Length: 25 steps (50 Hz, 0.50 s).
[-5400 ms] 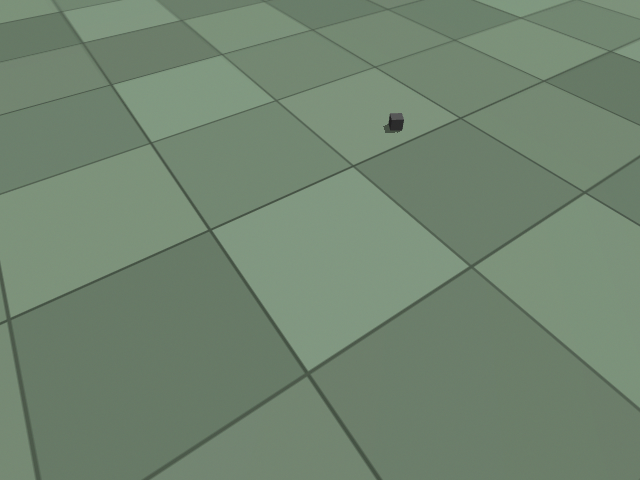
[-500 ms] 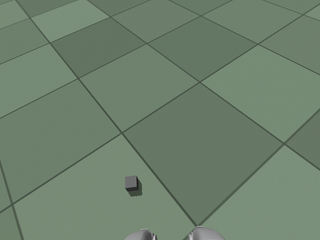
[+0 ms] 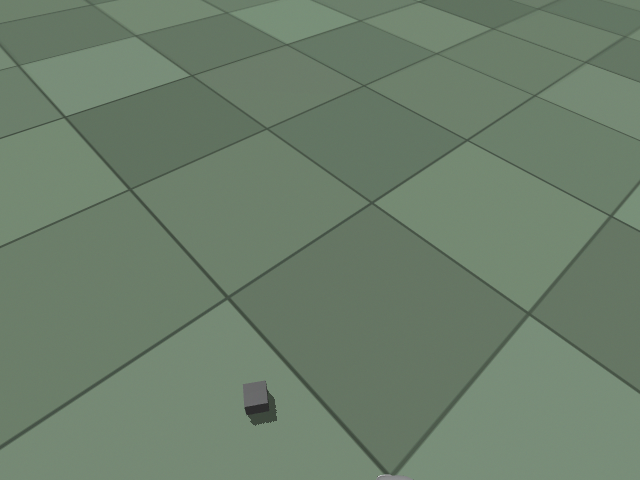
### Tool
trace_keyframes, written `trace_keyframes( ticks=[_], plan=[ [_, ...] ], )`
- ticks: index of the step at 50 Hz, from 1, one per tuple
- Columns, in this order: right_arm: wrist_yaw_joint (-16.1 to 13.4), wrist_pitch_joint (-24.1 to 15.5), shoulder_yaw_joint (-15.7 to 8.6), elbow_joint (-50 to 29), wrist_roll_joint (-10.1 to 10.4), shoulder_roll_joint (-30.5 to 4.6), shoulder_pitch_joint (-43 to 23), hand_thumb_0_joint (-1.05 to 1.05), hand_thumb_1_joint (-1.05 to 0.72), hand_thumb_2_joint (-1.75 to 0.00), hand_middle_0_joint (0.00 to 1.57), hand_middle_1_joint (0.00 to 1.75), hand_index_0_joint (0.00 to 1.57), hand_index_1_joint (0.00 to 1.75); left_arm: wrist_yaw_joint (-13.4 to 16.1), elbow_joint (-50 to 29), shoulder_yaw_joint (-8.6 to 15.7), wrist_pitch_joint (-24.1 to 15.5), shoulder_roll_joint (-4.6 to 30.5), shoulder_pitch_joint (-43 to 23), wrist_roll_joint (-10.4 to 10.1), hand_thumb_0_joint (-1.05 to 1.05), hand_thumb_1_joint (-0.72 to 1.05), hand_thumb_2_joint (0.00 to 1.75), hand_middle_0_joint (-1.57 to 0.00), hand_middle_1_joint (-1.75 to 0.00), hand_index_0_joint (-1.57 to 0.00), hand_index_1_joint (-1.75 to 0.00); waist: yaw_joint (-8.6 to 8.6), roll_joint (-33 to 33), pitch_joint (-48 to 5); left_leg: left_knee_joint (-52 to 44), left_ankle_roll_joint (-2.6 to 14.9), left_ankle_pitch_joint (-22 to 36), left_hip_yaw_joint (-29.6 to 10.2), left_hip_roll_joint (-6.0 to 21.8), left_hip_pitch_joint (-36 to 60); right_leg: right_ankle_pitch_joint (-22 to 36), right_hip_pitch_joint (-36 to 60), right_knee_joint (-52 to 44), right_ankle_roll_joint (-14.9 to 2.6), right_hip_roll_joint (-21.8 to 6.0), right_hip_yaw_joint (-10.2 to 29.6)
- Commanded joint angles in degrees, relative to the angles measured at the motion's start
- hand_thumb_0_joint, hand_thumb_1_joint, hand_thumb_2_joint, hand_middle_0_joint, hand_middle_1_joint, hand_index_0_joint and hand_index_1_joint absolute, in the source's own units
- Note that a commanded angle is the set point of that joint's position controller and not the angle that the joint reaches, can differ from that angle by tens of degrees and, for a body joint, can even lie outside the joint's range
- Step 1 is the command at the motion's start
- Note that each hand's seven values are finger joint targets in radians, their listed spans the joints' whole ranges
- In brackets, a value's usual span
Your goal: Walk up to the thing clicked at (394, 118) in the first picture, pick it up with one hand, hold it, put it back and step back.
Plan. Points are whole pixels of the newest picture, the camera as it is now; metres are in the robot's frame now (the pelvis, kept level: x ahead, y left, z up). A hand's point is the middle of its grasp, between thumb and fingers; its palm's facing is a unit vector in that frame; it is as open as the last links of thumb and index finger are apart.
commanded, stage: walk up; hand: left
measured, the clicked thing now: (256, 397) +0.50 +0.17 -0.72
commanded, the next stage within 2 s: stand in 1.56 s
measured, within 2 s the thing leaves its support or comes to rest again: neither
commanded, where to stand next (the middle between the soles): +0.12 -0.06 m, yaw +1 degrees
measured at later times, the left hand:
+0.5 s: hand out of the picture +0.15 +0.22 -0.15, palm faces -0.01 -0.94 -0.34, open 7.4 cm
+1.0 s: hand out of the picture +0.15 +0.21 -0.12, palm faces +0.00 -0.94 -0.33, open 7.4 cm
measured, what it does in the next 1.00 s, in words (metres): steps on the spot: right foot, then left foot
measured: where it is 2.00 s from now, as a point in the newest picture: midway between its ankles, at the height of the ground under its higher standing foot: outside the picture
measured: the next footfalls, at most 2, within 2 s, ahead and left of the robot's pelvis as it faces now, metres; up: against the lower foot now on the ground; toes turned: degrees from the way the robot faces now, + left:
right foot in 0.16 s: +0.09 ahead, -0.17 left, +0.00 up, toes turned -2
left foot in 0.38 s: +0.12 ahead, +0.09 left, +0.00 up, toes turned +2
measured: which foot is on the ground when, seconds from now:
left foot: down 0.00-0.18, up 0.20-0.36, down 0.38-1.00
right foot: up 0.00-0.14, down 0.16-1.00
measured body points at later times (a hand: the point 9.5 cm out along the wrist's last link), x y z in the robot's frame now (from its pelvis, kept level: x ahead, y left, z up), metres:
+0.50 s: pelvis +0.05 -0.03 +0.00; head +0.07 -0.03 +0.45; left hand +0.15 +0.27 -0.12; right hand +0.12 -0.34 -0.12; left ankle +0.08 +0.09 -0.72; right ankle +0.05 -0.16 -0.72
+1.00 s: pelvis +0.05 -0.04 +0.03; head +0.06 -0.05 +0.48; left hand +0.15 +0.26 -0.10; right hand +0.15 -0.35 -0.10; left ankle +0.08 +0.09 -0.72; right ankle +0.05 -0.16 -0.72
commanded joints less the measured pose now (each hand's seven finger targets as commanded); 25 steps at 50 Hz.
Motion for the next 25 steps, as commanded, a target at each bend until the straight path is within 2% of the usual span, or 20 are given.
trace_keyframes(
  ticks=[1, 3, 5, 6, 7, 8, 9, 10, 11, 13, 16, 17, 18, 19, 20, 21, 22, 23, 24, 25],
  plan=[
    [-1.4, -1.6, -5.1, -3.6, 0.0, -18.5, 1.1, 0.00, -0.90, -0.90, 0.20, 0.30, 0.20, 0.30, -0.1, -5.9, 1.6, -2.2, 8.4, -5.2, -0.4, 0.00, 0.90, 0.90, -0.20, -0.30, -0.20, -0.30, -1.67, 12.8, 3.2, -20.2, 10.81, -2.5, -20.6, 13.8, 7.8, -3.1, -9.1, -6.2, 0.17, -2.0, -1.3],
    [-1.1, -1.3, -4.8, -3.9, 0.3, -18.2, 0.3, 0.00, -0.90, -0.90, 0.20, 0.30, 0.20, 0.30, 0.1, -5.5, 1.3, -2.7, 8.1, -4.8, -0.6, 0.00, 0.90, 0.90, -0.20, -0.30, -0.20, -0.30, -1.07, 13.2, 1.3, -17.4, 10.63, 7.4, -17.2, 13.1, 7.1, -2.5, -4.0, -10.2, 0.00, -1.4, -3.6],
    [-0.9, -0.6, -4.1, -4.4, 0.8, -17.5, -1.5, 0.00, -0.90, -0.90, 0.20, 0.30, 0.20, 0.30, 0.5, -4.2, 1.1, -3.3, 6.8, -2.4, -1.0, 0.00, 0.90, 0.90, -0.20, -0.30, -0.20, -0.30, 0.96, 13.2, -0.8, -12.0, 9.19, 18.6, -11.5, 11.2, 4.1, 2.8, 5.1, -18.3, -0.52, 0.2, -6.4],
    [-0.8, -0.1, -3.5, -4.6, 1.3, -16.7, -2.9, 0.00, -0.90, -0.90, 0.20, 0.30, 0.20, 0.30, 0.8, -3.0, 1.0, -3.7, 6.5, -0.1, -1.0, 0.00, 0.90, 0.90, -0.20, -0.30, -0.20, -0.30, 2.54, 12.4, -2.1, -7.8, 7.60, 22.1, -8.0, 9.4, 1.3, 8.8, 12.0, -24.9, -0.93, 1.2, -7.7],
    [-0.7, 0.1, -2.3, -4.8, 1.8, -13.6, -2.7, 0.00, -0.90, -0.90, 0.20, 0.30, 0.20, 0.30, 1.3, -2.1, 1.5, -4.1, 8.1, 1.9, -0.7, 0.00, 0.90, 0.90, -0.20, -0.30, -0.20, -0.30, 3.75, 8.9, -4.0, -1.9, 5.03, 22.7, -5.2, 7.0, -3.1, 12.2, 20.1, -27.5, -1.69, 0.6, -5.2],
    [-1.0, 0.1, -1.1, -5.8, 2.4, -10.2, -1.8, 0.00, -0.90, -0.90, 0.20, 0.30, 0.20, 0.30, 1.9, -1.9, 2.5, -4.5, 12.1, 4.5, -0.2, 0.00, 0.90, 0.90, -0.20, -0.30, -0.20, -0.30, 4.75, -1.8, -6.4, 8.9, 2.02, 16.3, -2.9, 2.9, -11.1, 13.2, 27.0, -31.0, -3.90, -7.2, 9.5],
    [-1.4, 0.2, -0.8, -6.8, 2.9, -9.1, -4.3, 0.00, -0.90, -0.90, 0.20, 0.30, 0.20, 0.30, 2.1, -2.8, 2.7, -4.5, 16.2, 3.5, -0.7, 0.00, 0.90, 0.90, -0.20, -0.30, -0.20, -0.30, 4.97, -9.5, -5.5, 13.4, 0.98, -6.9, -1.3, -3.5, -18.2, 11.8, 25.7, -34.4, -11.49, -17.8, 24.7],
    [-2.1, 0.4, -2.0, -5.8, 2.3, -12.8, -5.3, 0.00, -0.90, -0.90, 0.20, 0.30, 0.20, 0.30, 1.8, -3.6, 2.8, -4.3, 16.7, 1.7, -0.8, 0.00, 0.90, 0.90, -0.20, -0.30, -0.20, -0.30, 5.15, -7.7, -3.4, 17.9, 1.15, -15.3, -5.7, -1.7, -16.9, 14.4, 21.7, -33.6, -16.20, -21.8, 26.6],
    [-1.9, 0.2, -2.1, -4.4, 2.5, -13.8, -3.3, 0.00, -0.90, -0.90, 0.20, 0.30, 0.20, 0.30, 1.8, -4.2, 2.2, -4.1, 14.5, 0.1, -1.3, 0.00, 0.90, 0.90, -0.20, -0.30, -0.20, -0.30, 3.91, -4.2, -3.3, 18.8, 1.26, -14.6, -6.6, -1.3, -16.4, 17.9, 22.2, -31.5, -15.72, -19.4, 20.9],
    [-1.6, -0.1, -1.8, -2.1, 2.9, -12.9, -1.2, 0.00, -0.90, -0.90, 0.20, 0.30, 0.20, 0.30, 2.4, -5.0, 0.9, -3.9, 11.8, -3.1, -1.1, 0.00, 0.90, 0.90, -0.20, -0.30, -0.20, -0.30, 2.01, -5.3, -2.6, 12.8, 1.30, -9.2, -4.7, -0.1, -12.7, 24.7, 17.6, -28.5, -12.69, -15.4, 12.1],
    [-1.1, -0.3, -1.3, 0.5, 2.6, -10.4, 1.1, 0.00, -0.90, -0.90, 0.20, 0.30, 0.20, 0.30, 2.5, -4.8, -0.3, -3.6, 10.3, -6.4, -1.4, 0.00, 0.90, 0.90, -0.20, -0.30, -0.20, -0.30, 0.19, -7.3, -4.0, -3.8, 0.43, 3.5, 0.3, -2.0, -0.9, 34.1, 11.7, -22.7, -9.26, -10.6, 3.3],
    [-1.2, -0.5, -1.5, 1.5, 2.3, -9.9, 2.4, 0.00, -0.90, -0.90, 0.20, 0.30, 0.20, 0.30, 2.4, -4.8, -0.6, -3.2, 9.9, -8.0, -2.1, 0.00, 0.90, 0.90, -0.20, -0.30, -0.20, -0.30, -1.28, -6.6, -4.7, -10.4, 0.59, 11.4, 0.9, -2.7, 4.3, 32.5, 9.0, -19.5, -7.77, -10.2, 2.1],
    [-1.4, -0.6, -1.9, 1.7, 1.7, -11.4, 1.1, 0.00, -0.90, -0.90, 0.20, 0.30, 0.20, 0.30, 2.3, -5.1, -1.4, -2.9, 7.5, -8.2, -2.7, 0.00, 0.90, 0.90, -0.20, -0.30, -0.20, -0.30, -1.19, -2.5, -4.7, -12.3, 1.18, 18.3, -3.4, -0.4, 8.8, 27.8, 4.3, -17.5, -5.11, -9.2, 1.8],
    [-1.5, -0.8, -2.4, 0.6, 1.2, -14.3, -1.7, 0.00, -0.90, -0.90, 0.20, 0.30, 0.20, 0.30, 2.3, -5.3, -2.2, -2.8, 5.2, -8.0, -3.3, 0.00, 0.90, 0.90, -0.20, -0.30, -0.20, -0.30, -0.23, 5.6, -5.8, -16.1, 3.64, 22.0, -15.9, 7.9, 9.7, 18.8, 1.5, -12.9, -1.91, -4.9, -0.8],
    [-1.2, -0.8, -2.5, -0.7, 1.7, -17.7, -6.3, 0.00, -0.90, -0.90, 0.20, 0.30, 0.20, 0.30, 2.6, -3.6, -2.1, -2.1, 5.7, -6.3, -3.6, 0.00, 0.90, 0.90, -0.20, -0.30, -0.20, -0.30, 1.46, 8.8, -5.0, -19.2, 10.44, 15.1, -25.6, 15.8, 2.1, 3.5, 5.6, -12.3, -0.21, -1.5, -2.7],
    [-0.9, -0.5, -2.2, -0.8, 1.9, -17.2, -10.2, 0.00, -0.90, -0.90, 0.20, 0.30, 0.20, 0.30, 2.8, -1.6, -1.5, -2.0, 7.5, -6.4, -3.1, 0.00, 0.90, 0.90, -0.20, -0.30, -0.20, -0.30, 2.24, 7.8, -2.9, -18.2, 11.92, 11.8, -24.7, 15.4, -3.6, -1.7, 11.3, -12.6, -0.56, -2.3, -1.8],
    [-0.8, -0.3, -1.2, -0.3, 1.9, -15.1, -12.4, 0.00, -0.90, -0.90, 0.20, 0.30, 0.20, 0.30, 2.7, -0.8, -1.9, -2.5, 6.4, -5.8, -2.9, 0.00, 0.90, 0.90, -0.20, -0.30, -0.20, -0.30, 3.63, 6.5, -3.3, -16.8, 8.94, 12.3, -19.2, 12.3, -2.9, 2.2, 12.7, -19.3, -1.07, -2.7, -1.4],
    [-0.6, 0.1, -0.6, 0.2, 2.0, -13.6, -13.5, 0.00, -0.90, -0.90, 0.20, 0.30, 0.20, 0.30, 2.5, 0.5, -2.0, -2.9, 6.2, -6.1, -2.6, 0.00, 0.90, 0.90, -0.20, -0.30, -0.20, -0.30, 3.63, 7.0, -3.5, -15.0, 5.55, 13.9, -14.8, 9.1, -3.4, 8.8, 15.1, -23.6, -1.19, -3.7, -0.5],
    [-0.6, 0.2, 0.0, 0.9, 2.3, -12.1, -13.2, 0.00, -0.90, -0.90, 0.20, 0.30, 0.20, 0.30, 2.4, 1.1, -1.9, -3.4, 7.2, -7.0, -2.6, 0.00, 0.90, 0.90, -0.20, -0.30, -0.20, -0.30, 2.91, 6.4, -3.5, -13.8, 2.94, 16.1, -11.2, 6.4, -3.2, 15.2, 15.8, -25.7, -1.66, -5.1, 1.6],
    [-0.6, 0.2, 0.4, 1.9, 2.8, -11.4, -12.7, 0.00, -0.90, -0.90, 0.20, 0.30, 0.20, 0.30, 2.4, 1.4, -1.9, -3.7, 8.0, -8.4, -2.6, 0.00, 0.90, 0.90, -0.20, -0.30, -0.20, -0.30, 1.94, 5.5, -3.8, -13.1, 1.56, 18.8, -8.6, 4.3, 0.0, 20.3, 14.8, -26.6, -2.10, -6.4, 2.8]
  ],
)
